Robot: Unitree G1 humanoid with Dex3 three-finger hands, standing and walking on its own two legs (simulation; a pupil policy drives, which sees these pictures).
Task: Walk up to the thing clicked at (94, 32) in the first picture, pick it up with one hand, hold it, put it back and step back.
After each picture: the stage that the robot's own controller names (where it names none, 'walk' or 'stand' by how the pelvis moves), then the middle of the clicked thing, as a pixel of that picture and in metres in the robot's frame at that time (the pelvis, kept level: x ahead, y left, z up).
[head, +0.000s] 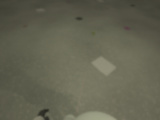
stand; (93, 33) +2.31 -0.03 -0.72
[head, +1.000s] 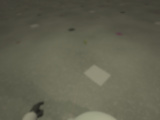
walk; (85, 42) +2.15 +0.24 -0.69
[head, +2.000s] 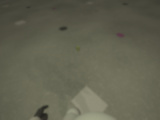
walk; (78, 48) +1.50 +0.40 -0.70
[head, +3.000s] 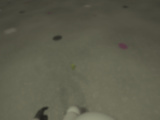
walk; (73, 66) +0.98 +0.39 -0.72
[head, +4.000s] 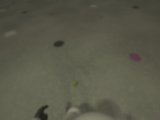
walk; (74, 83) +0.61 +0.28 -0.71
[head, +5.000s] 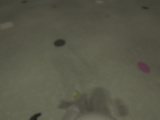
walk; (75, 95) +0.39 +0.19 -0.70
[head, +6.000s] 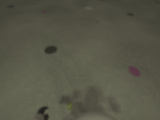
stand; (69, 106) +0.29 +0.19 -0.72
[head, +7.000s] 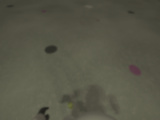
stand; (70, 105) +0.29 +0.19 -0.72
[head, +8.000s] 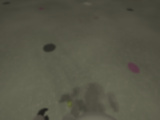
stand; (69, 104) +0.29 +0.20 -0.72
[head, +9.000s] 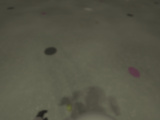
stand; (69, 107) +0.28 +0.20 -0.73
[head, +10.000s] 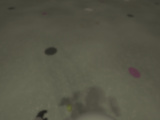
stand; (69, 108) +0.28 +0.20 -0.73
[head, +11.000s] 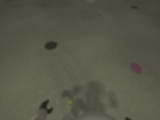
go down; (70, 102) +0.28 +0.19 -0.72
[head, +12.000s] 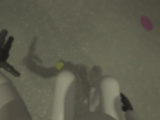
go down; (60, 66) +0.37 +0.22 -0.29
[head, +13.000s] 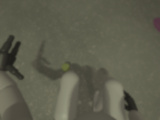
close in; (66, 68) +0.37 +0.21 -0.30
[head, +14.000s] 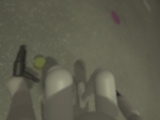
close in; (39, 64) +0.36 +0.24 -0.22
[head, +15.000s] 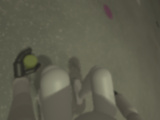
close; (30, 63) +0.36 +0.26 -0.21
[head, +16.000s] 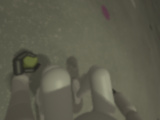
lift; (30, 62) +0.36 +0.25 -0.22
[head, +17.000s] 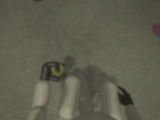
lift; (58, 72) +0.31 +0.22 -0.04
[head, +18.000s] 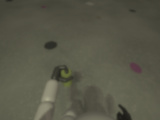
hold; (66, 77) +0.32 +0.16 +0.01
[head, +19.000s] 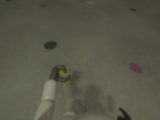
hold; (65, 77) +0.32 +0.18 +0.00
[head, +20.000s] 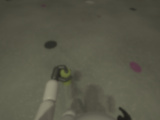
hold; (66, 77) +0.32 +0.17 +0.00
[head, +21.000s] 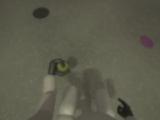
crouch; (63, 69) +0.36 +0.19 -0.07
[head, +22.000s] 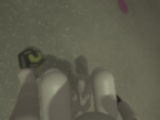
lower; (36, 60) +0.38 +0.25 -0.22
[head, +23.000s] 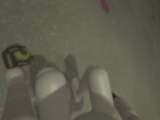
lower; (23, 57) +0.40 +0.27 -0.22
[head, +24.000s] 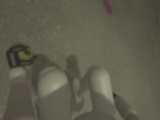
lower; (26, 57) +0.39 +0.27 -0.22
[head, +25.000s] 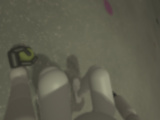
lower; (27, 57) +0.39 +0.27 -0.22
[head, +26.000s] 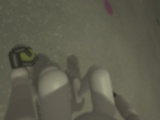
lower; (28, 58) +0.38 +0.27 -0.22
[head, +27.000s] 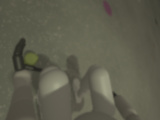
withdraw; (30, 60) +0.37 +0.25 -0.23
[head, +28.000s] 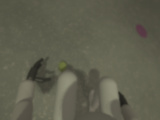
walk; (62, 67) +0.39 +0.21 -0.29
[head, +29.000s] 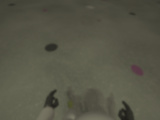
stand; (70, 104) +0.32 +0.17 -0.65
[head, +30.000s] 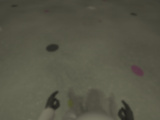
stand; (70, 103) +0.33 +0.18 -0.67
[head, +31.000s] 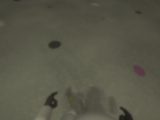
stand; (71, 100) +0.33 +0.18 -0.68
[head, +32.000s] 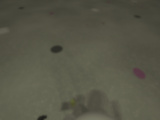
walk; (72, 102) +0.35 +0.17 -0.72
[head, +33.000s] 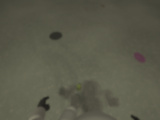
walk; (78, 87) +0.44 +0.10 -0.71
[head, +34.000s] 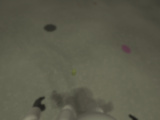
walk; (73, 72) +0.66 +0.16 -0.71
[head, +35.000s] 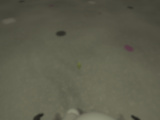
stand; (79, 65) +0.95 +0.22 -0.70
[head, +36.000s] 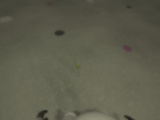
stand; (78, 66) +0.93 +0.20 -0.72
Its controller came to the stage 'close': yes
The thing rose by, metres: 0.72
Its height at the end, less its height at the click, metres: +0.00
